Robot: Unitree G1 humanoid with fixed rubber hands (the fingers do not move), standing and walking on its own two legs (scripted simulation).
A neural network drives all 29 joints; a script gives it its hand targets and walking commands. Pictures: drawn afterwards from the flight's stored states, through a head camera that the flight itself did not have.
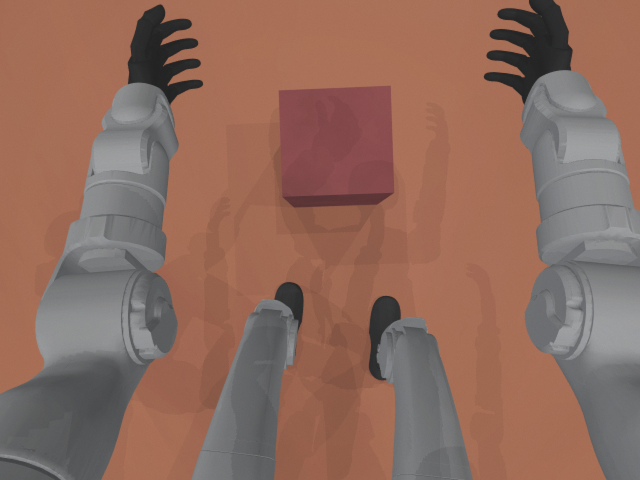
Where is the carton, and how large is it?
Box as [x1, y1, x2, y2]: [279, 86, 393, 207]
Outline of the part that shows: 390,86 279,90 282,196 294,207 376,204 393,192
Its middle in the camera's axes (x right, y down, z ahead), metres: +0.03 -0.19 +0.85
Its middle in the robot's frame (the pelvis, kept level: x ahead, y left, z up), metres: +0.54 +0.04 -0.53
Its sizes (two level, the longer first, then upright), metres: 0.210 0.200 0.250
